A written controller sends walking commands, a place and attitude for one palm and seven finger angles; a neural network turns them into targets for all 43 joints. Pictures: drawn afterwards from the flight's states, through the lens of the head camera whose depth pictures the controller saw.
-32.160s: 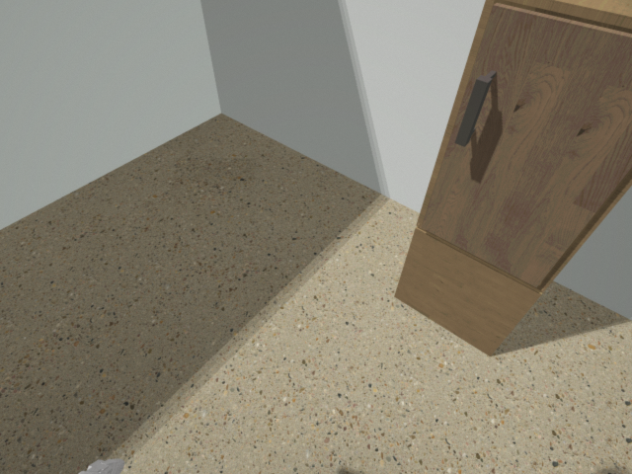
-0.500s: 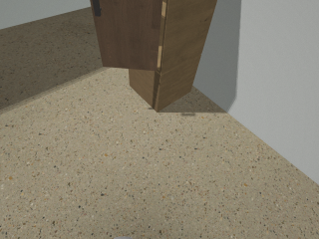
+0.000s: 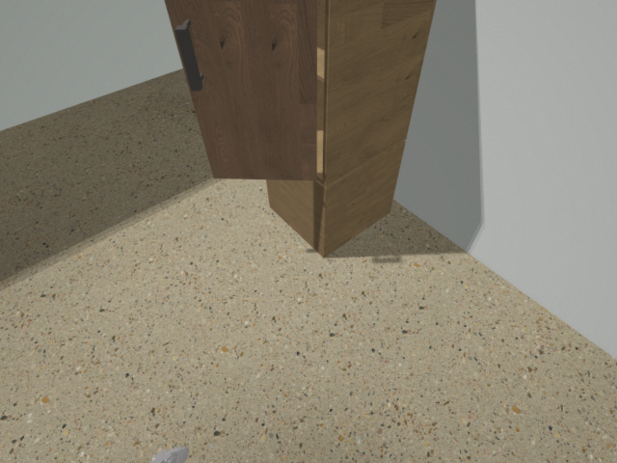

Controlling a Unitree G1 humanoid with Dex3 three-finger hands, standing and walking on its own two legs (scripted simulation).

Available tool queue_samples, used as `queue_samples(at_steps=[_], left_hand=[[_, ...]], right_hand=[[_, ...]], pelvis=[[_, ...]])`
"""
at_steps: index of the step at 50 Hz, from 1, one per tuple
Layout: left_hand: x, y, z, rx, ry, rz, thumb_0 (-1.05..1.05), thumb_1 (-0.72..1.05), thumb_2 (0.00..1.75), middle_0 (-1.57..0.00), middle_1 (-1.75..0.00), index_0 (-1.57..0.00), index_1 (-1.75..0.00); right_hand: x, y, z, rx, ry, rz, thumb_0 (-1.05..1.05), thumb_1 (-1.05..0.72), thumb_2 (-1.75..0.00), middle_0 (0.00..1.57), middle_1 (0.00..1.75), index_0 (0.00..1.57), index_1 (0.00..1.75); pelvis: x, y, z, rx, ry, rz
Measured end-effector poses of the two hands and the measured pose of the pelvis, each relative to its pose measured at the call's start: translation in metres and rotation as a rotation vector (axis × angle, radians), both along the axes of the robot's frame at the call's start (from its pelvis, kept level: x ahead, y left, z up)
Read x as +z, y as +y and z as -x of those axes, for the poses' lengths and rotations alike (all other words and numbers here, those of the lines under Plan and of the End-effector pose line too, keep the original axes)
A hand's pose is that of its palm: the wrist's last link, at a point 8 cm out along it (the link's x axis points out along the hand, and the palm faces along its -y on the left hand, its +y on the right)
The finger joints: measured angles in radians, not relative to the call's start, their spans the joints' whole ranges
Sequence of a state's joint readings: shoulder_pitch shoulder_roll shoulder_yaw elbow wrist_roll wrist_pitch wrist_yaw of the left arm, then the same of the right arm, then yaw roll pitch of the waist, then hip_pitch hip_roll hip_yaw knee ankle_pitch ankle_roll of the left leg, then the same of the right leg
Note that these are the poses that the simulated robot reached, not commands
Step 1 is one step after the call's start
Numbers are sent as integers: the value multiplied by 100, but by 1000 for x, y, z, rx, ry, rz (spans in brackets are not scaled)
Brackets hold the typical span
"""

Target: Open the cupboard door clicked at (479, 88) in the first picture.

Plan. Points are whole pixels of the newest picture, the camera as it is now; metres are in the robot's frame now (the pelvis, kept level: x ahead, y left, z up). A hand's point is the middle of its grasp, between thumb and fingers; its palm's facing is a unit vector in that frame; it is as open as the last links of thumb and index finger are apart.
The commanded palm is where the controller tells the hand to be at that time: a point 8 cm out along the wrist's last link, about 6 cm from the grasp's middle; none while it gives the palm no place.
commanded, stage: take the last steps up to it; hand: left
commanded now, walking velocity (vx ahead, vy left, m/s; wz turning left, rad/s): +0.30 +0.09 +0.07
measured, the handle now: (192, 55) +0.96 +0.30 +0.08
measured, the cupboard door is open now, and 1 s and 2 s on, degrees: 48 48 48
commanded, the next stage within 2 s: come to a stop and stand still in 0.86 s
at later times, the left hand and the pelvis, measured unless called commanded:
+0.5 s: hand out of the picture +0.12 +0.26 -0.18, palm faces +0.11 -0.98 -0.14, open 7.4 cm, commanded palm none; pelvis +0.17 +0.09 +0.00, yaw +1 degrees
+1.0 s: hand (196, 289) +0.45 +0.24 -0.16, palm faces -0.03 -0.98 -0.17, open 7.4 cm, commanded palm none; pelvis +0.34 +0.08 +0.00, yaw +0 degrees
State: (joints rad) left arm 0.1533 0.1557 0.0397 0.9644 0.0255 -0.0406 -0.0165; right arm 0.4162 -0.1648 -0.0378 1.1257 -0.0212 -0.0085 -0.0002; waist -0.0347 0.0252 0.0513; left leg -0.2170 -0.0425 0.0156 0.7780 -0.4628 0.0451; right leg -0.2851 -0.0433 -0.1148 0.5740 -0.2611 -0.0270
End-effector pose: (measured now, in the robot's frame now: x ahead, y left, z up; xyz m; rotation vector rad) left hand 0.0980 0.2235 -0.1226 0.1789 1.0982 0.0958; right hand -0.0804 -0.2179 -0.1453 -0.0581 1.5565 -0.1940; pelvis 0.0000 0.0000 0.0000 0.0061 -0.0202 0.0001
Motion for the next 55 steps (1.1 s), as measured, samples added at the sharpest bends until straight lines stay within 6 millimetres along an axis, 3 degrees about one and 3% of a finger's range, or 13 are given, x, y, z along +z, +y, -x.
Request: queue_samples(at_steps=[4,10,17,21,25,28,34,39,44,46,49,51,55], left_hand=[[3,0,9,83,42,-1,-1,92,90,-20,-30,-20,-30],[0,18,35,149,191,1,-1,94,90,-20,-30,-20,-30],[-21,39,62,229,406,74,0,92,90,-20,-30,-20,-30],[-35,61,47,222,486,90,0,91,90,-20,-30,-20,-30],[-29,86,-12,186,411,72,1,91,90,-20,-30,-20,-30],[-20,99,-69,153,310,58,1,91,90,-20,-30,-20,-30],[-5,115,-181,91,132,27,1,92,90,-19,-30,-20,-30],[3,110,-262,20,49,7,0,92,90,-19,-30,-20,-30],[2,88,-329,-51,8,-6,0,91,90,-19,-30,-20,-30],[-4,79,-346,-54,-16,-5,0,91,90,-19,-30,-20,-30],[-6,70,-348,-26,-4,12,0,91,90,-20,-30,-20,-30],[-8,66,-340,-1,40,24,0,91,90,-20,-30,-20,-30],[-9,83,-333,64,88,2,-3,95,90,-20,-30,-20,-30]], right_hand=[[9,-8,-45,26,-27,8,1,-91,-90,20,30,20,30],[20,-4,-146,95,-155,26,1,-91,-90,20,30,20,30],[22,37,-282,212,-326,49,1,-92,-90,19,30,20,30],[20,65,-335,230,-429,82,1,-91,-90,20,30,20,30],[26,87,-345,199,-420,74,0,-91,-90,20,30,20,30],[30,89,-344,145,-400,96,-1,-95,-90,20,30,20,30],[27,92,-319,94,-253,82,-1,-94,-90,20,30,20,30],[19,101,-295,29,-110,42,0,-93,-90,20,30,20,30],[10,106,-282,-40,17,-4,1,-92,-90,20,30,20,30],[4,104,-284,-55,60,-22,1,-91,-90,20,30,20,30],[4,98,-307,-53,74,-22,1,-91,-90,20,30,20,30],[6,93,-335,-40,41,-7,1,-91,-90,20,30,20,30],[11,87,-399,5,-68,26,1,-91,-90,20,30,20,30]], pelvis=[[10,-1,-24,20,8,7],[16,10,-63,51,25,11],[4,52,-119,54,24,23],[-8,77,-147,38,18,21],[2,91,-170,18,22,10],[9,100,-189,7,25,4],[15,106,-228,2,21,-2],[13,102,-263,-6,17,-10],[4,87,-302,-19,15,-14],[-3,81,-316,-16,13,-8],[-1,78,-331,-8,3,13],[4,78,-341,-4,6,20],[8,81,-358,-1,17,26]])
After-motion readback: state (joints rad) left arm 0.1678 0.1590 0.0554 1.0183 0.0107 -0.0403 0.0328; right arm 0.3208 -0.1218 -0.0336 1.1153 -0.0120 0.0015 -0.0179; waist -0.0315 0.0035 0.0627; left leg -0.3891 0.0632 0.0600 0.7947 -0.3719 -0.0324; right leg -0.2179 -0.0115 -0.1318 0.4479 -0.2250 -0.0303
